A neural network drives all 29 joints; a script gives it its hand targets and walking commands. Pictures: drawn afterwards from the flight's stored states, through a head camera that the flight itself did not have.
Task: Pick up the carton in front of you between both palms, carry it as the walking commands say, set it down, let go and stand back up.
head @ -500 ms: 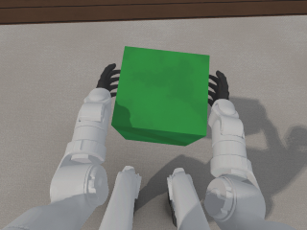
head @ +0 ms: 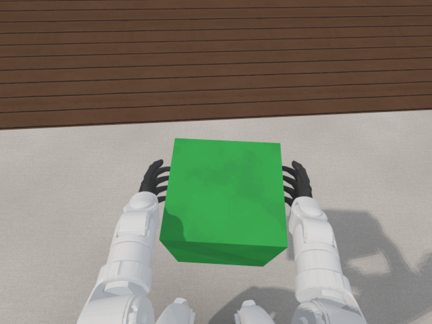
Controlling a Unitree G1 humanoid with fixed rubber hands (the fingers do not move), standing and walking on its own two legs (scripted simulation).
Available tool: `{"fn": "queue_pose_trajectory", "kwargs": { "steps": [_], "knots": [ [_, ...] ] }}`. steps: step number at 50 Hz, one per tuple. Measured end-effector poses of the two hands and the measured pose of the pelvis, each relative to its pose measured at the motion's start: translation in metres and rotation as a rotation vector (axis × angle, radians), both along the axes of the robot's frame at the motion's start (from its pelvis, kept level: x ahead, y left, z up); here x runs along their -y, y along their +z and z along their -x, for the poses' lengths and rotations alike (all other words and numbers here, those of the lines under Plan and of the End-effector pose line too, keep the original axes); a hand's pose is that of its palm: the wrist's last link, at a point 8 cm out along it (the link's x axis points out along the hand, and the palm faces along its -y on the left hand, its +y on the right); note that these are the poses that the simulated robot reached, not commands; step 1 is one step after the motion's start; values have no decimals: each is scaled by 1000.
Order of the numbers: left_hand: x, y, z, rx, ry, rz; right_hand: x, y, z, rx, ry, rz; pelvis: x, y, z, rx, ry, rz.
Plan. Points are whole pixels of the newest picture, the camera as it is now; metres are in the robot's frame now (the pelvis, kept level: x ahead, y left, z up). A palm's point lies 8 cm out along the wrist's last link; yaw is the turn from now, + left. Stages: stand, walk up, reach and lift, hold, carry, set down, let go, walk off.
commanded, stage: reach and lift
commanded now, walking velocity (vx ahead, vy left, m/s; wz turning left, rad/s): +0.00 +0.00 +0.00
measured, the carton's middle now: (223, 209) +0.36 +0.00 -0.09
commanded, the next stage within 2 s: hold in 1.34 s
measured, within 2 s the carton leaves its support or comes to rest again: neither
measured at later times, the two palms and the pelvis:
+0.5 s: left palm (133, 198) +0.30 +0.15 +0.08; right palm (322, 197) +0.31 -0.15 +0.09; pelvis +0.02 +0.00 +0.06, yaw +0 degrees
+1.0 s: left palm (132, 189) +0.31 +0.15 +0.09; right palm (323, 190) +0.32 -0.15 +0.10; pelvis +0.03 +0.00 +0.06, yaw +0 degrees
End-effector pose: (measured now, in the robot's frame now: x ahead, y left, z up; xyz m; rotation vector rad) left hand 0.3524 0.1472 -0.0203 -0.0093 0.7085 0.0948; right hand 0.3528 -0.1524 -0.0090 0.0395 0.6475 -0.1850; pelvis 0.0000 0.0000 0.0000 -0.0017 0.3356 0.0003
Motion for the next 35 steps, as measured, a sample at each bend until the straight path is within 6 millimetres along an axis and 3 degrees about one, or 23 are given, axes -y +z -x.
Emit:
{"fn": "queue_pose_trajectory", "kwargs": {
  "steps": [9, 19, 27, 35],
  "knots": [
    [3, 47, 20, -9, -2, -15, 3, 44, 20, -10, 5, -2, 3, 37, -17, 147, -1, -3],
    [1, 98, 40, 26, 12, -35, 1, 96, 31, 25, 47, 16, 3, 58, -27, 316, 2, -2],
    [0, 96, 51, -34, 11, -35, 1, 93, 42, -37, 57, 26, 3, 59, -16, 387, 1, -3],
    [2, 101, 43, -7, -4, -33, 2, 97, 40, -11, 39, 28, 1, 59, -9, 383, -1, -1]
  ]
}}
